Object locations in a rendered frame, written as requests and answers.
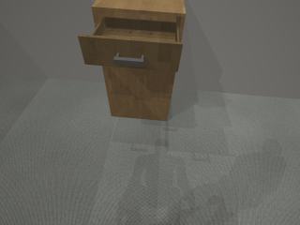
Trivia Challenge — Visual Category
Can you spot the drawer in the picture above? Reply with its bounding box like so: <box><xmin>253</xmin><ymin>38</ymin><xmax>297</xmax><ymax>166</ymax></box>
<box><xmin>78</xmin><ymin>16</ymin><xmax>183</xmax><ymax>72</ymax></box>

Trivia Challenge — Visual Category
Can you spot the cabinet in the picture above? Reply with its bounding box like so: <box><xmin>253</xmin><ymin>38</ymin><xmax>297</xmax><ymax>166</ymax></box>
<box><xmin>91</xmin><ymin>0</ymin><xmax>186</xmax><ymax>121</ymax></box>

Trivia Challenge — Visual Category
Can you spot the handle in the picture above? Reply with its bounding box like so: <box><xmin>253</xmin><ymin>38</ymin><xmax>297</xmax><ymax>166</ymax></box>
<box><xmin>113</xmin><ymin>52</ymin><xmax>144</xmax><ymax>67</ymax></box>

